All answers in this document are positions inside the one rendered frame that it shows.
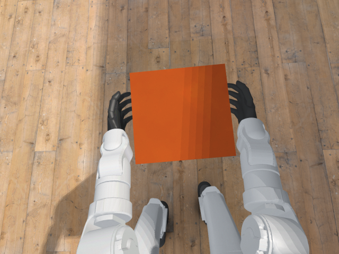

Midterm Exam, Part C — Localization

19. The left robot forearm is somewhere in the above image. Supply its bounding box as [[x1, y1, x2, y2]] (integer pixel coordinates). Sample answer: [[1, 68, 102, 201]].
[[76, 129, 133, 254]]

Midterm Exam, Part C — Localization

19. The robot left hand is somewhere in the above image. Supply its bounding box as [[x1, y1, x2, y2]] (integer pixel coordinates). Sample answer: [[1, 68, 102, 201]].
[[108, 91, 132, 131]]

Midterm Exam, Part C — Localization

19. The robot left upper arm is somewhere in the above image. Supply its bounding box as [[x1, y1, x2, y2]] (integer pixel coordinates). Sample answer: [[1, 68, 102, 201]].
[[77, 224, 140, 254]]

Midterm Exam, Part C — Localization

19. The robot right upper arm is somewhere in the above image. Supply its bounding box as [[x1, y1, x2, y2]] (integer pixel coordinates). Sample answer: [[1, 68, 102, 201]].
[[240, 213, 309, 254]]

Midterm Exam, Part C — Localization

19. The robot right hand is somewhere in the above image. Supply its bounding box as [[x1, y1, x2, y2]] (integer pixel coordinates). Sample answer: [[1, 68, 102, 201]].
[[227, 80, 257, 124]]

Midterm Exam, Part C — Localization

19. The carton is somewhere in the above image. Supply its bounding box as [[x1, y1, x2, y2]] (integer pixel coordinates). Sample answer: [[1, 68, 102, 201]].
[[130, 63, 236, 164]]

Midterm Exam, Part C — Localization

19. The right robot forearm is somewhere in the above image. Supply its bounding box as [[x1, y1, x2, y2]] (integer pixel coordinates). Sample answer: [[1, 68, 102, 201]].
[[236, 117, 309, 247]]

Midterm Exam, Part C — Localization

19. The robot right foot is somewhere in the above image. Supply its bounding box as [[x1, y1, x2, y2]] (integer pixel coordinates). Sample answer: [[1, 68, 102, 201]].
[[198, 182, 211, 225]]

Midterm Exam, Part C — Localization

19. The left robot thigh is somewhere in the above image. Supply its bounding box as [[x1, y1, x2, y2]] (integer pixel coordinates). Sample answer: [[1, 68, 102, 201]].
[[134, 203, 167, 254]]

